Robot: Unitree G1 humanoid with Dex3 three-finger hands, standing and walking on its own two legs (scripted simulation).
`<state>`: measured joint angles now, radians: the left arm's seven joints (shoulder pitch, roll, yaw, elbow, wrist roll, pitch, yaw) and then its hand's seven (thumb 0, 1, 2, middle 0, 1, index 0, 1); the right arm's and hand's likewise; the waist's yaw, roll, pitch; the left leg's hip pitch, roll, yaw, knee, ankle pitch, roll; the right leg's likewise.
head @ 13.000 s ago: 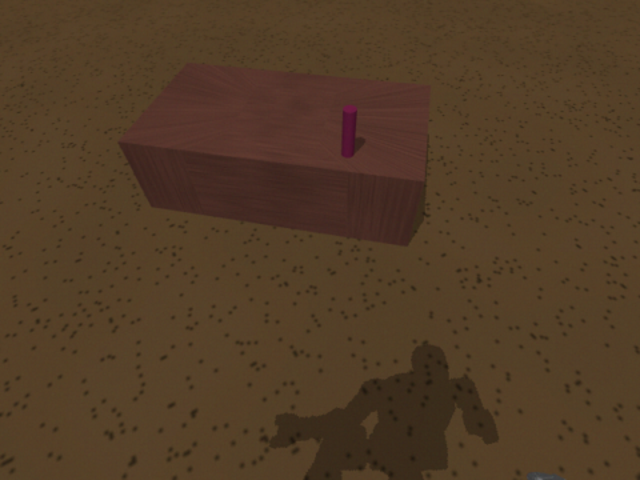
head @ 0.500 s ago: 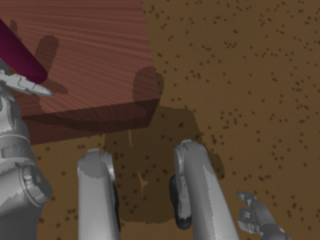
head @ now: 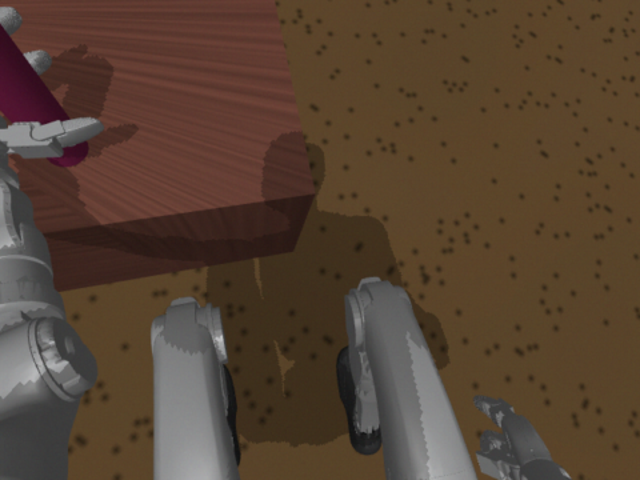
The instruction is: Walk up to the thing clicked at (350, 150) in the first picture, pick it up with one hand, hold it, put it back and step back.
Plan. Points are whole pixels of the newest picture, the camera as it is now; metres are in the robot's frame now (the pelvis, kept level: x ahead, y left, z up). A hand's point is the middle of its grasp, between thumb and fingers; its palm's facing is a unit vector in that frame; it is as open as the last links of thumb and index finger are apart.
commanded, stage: close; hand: left
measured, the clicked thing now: (22, 96) +0.51 +0.27 +0.03
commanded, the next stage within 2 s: settle in 0.22 s
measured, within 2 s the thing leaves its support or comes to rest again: leaves its support in 0.64 s
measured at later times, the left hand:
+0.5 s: hand (34, 92) +0.52 +0.26 +0.02, palm faces +0.25 -0.97 -0.02, open 7.5 cm
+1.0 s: hand out of the picture +0.53 +0.28 +0.08, palm faces +0.28 -0.96 -0.04, open 7.6 cm
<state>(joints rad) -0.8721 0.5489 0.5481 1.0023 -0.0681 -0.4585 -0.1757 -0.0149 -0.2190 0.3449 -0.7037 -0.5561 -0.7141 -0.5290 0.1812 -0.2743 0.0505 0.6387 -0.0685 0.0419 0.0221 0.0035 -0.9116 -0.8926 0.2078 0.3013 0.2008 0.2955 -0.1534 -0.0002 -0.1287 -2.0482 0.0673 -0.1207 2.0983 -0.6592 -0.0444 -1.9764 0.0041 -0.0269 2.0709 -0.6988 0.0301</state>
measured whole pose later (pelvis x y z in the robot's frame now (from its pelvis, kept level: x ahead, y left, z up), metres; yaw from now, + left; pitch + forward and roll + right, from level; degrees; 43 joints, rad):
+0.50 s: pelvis +0.00 +0.00 +0.00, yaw +0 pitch +34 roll -4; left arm -0.92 0.57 0.56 1.05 -0.05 -0.47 -0.17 0.03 -0.10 1.13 -1.02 -1.18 -0.86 -1.10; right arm 0.18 -0.28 0.06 0.64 -0.08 0.06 0.03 0.00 -0.89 -0.89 0.21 0.30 0.20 0.30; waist -0.16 0.00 -0.12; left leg -2.06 0.07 -0.12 2.11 -0.66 -0.05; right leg -1.99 0.01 -0.03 2.09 -0.69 0.03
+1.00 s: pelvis +0.01 +0.00 +0.06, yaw +0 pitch +35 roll -5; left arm -0.87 0.57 0.53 0.97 -0.07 -0.37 -0.14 0.05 -0.14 1.24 -0.96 -1.32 -0.81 -1.24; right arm 0.21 -0.27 0.04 0.64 -0.04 0.05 0.00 0.00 -0.89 -0.89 0.21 0.30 0.20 0.30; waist -0.15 0.01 -0.16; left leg -1.88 0.08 -0.11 1.91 -0.65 -0.04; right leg -1.81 0.00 -0.03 1.88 -0.68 0.02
